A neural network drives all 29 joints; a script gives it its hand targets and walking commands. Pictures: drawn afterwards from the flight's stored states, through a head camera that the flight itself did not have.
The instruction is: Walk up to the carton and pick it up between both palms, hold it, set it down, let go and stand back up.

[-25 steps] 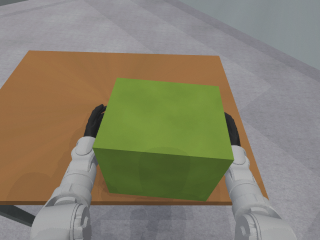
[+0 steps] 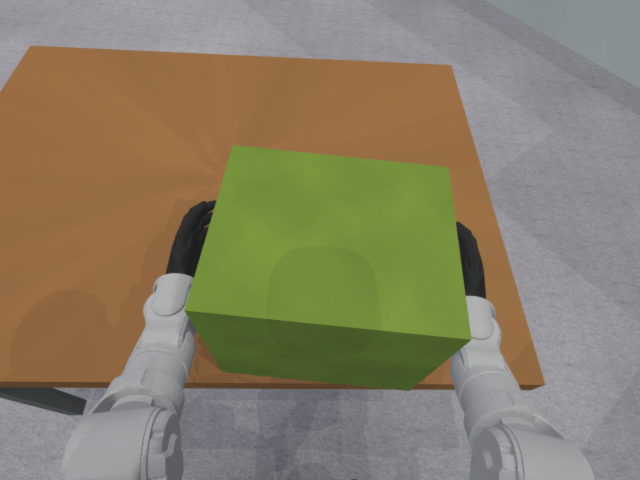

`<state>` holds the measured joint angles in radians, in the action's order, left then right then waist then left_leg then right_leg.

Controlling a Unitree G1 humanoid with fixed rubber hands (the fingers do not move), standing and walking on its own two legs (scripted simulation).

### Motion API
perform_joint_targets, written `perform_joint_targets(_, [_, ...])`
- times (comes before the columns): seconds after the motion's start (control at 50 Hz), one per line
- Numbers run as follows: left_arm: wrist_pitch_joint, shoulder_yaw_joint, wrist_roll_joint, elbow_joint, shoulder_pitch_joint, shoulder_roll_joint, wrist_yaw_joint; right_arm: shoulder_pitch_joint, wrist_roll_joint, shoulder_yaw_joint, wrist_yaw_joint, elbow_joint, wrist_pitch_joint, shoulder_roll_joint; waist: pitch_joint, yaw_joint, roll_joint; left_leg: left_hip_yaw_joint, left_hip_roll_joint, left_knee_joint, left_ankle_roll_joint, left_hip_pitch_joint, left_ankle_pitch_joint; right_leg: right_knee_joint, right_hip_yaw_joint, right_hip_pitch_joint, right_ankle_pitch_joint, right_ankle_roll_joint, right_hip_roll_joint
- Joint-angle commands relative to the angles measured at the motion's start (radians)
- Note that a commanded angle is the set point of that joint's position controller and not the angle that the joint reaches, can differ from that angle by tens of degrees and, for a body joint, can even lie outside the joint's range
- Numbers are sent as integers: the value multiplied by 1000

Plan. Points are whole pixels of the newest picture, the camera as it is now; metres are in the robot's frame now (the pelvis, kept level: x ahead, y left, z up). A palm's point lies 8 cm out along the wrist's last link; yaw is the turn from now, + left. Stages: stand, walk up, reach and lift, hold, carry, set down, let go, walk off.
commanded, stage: set down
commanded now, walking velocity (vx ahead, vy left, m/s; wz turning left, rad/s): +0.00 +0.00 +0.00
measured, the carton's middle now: (327, 276) +0.37 -0.03 -0.03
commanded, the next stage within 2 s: none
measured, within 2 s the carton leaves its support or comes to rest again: neither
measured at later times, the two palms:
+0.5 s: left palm (185, 267) +0.39 +0.16 -0.01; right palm (466, 294) +0.33 -0.21 -0.01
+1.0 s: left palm (189, 281) +0.37 +0.16 -0.02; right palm (471, 317) +0.31 -0.22 -0.03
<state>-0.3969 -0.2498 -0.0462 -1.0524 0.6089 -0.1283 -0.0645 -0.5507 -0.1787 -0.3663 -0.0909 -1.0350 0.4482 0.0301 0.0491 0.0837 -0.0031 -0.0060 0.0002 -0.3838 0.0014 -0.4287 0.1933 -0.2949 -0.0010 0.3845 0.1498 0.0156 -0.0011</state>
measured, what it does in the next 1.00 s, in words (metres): stands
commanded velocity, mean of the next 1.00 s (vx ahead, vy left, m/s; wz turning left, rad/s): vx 0.00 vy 0.00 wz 0.00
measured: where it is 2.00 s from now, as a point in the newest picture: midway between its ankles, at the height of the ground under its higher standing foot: outside the picture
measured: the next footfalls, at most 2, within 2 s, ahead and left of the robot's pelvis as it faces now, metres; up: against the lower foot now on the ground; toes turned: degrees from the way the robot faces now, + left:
none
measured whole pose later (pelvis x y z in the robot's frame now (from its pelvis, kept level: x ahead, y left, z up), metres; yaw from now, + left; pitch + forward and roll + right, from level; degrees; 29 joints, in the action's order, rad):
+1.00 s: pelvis -0.04 +0.01 -0.02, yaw +0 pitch +20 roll -2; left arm -0.42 -0.03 0.09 -1.27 0.74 -0.17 0.06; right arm -0.63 0.10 -0.23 -0.08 -1.26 0.46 0.12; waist 0.18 0.08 0.00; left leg -0.01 0.00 -0.59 0.00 -0.71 0.23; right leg -0.49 0.00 0.67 0.18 0.03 0.00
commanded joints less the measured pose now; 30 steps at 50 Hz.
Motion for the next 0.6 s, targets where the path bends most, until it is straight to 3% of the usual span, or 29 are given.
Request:
perform_joint_targets(0.0, [-89, 319, -118, -20, 554, 478, -19, -447, -82, 191, 127, -8, 106, -428, 686, 68, 108, -30, 45, -143, -128, 423, -707, -42, 90, 0, -420, -25, -58])
perform_joint_targets(0.16, [-91, 253, -120, -65, 582, 341, -4, -454, -99, 85, 111, -37, 93, -291, 604, 77, 79, -19, 33, -112, -108, 364, -538, -43, 87, 33, -313, -19, -49])
perform_joint_targets(0.26, [-81, 230, -94, -54, 575, 230, 23, -438, -76, 59, 85, -45, 82, -192, 607, 77, 78, -19, 31, -120, -107, 355, -530, -51, 83, 40, -310, -14, -46])
perform_joint_targets(0.46, [-48, 234, 43, -66, 555, -30, 92, -419, 88, 91, 6, -81, 52, 73, 671, 75, 96, -14, 28, -172, -106, 301, -537, -92, 53, 65, -366, -13, -48])
perform_joint_targets(0.58, [-58, 254, 131, -99, 546, -141, 117, -452, 200, 122, -9, -80, 70, 225, 806, 61, 125, -17, 37, -246, -130, 311, -645, -147, 44, 117, -413, -24, -61])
